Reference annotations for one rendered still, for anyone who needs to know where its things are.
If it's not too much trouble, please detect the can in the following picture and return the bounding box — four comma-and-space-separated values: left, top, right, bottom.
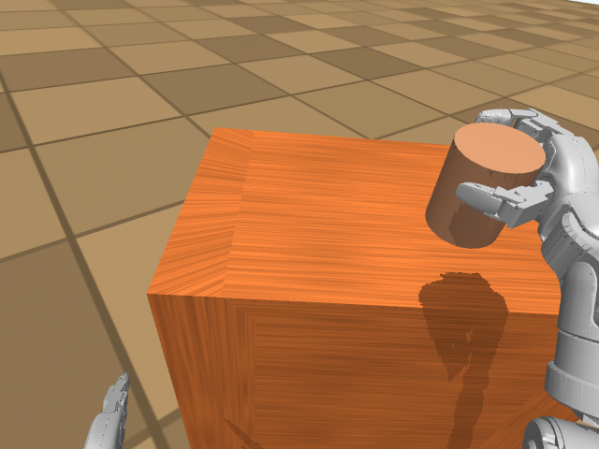
425, 123, 546, 249

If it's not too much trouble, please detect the right robot arm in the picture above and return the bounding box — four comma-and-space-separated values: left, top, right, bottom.
522, 193, 599, 449

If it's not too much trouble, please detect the left robot hand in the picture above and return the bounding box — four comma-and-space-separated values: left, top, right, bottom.
83, 372, 130, 449

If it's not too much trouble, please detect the right robot hand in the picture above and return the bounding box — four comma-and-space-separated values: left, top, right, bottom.
455, 109, 599, 229

